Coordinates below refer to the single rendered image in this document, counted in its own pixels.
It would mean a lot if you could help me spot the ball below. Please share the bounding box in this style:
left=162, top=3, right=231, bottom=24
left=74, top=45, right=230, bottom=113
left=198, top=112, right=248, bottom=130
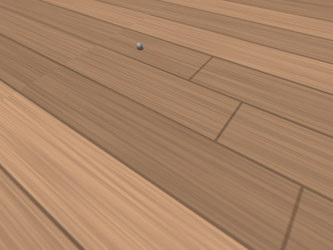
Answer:
left=136, top=43, right=143, bottom=49

